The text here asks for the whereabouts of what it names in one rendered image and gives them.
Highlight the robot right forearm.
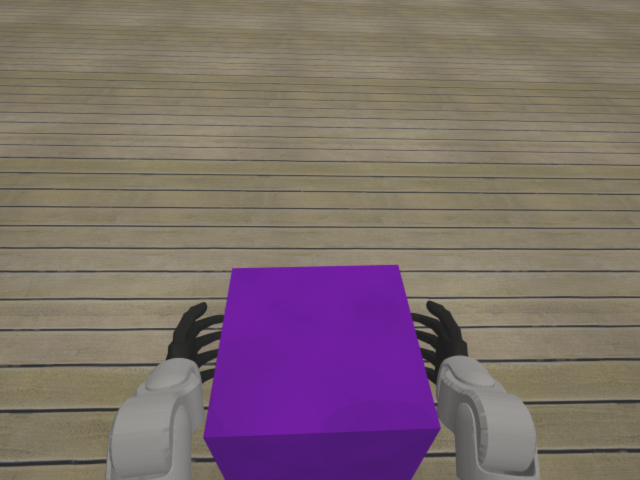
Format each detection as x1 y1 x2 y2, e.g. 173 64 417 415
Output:
436 356 541 480

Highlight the left robot hand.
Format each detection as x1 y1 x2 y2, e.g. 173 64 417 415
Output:
165 302 224 384

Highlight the carton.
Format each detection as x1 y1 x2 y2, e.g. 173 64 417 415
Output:
203 265 441 480

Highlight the right robot hand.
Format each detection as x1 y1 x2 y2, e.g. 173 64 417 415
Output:
411 301 469 385

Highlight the robot left forearm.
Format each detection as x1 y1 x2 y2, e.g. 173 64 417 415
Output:
105 358 205 480

